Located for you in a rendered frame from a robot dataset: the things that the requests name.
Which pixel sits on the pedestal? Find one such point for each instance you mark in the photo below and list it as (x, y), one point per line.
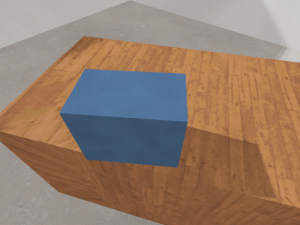
(240, 159)

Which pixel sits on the carton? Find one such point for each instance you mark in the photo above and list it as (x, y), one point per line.
(135, 117)

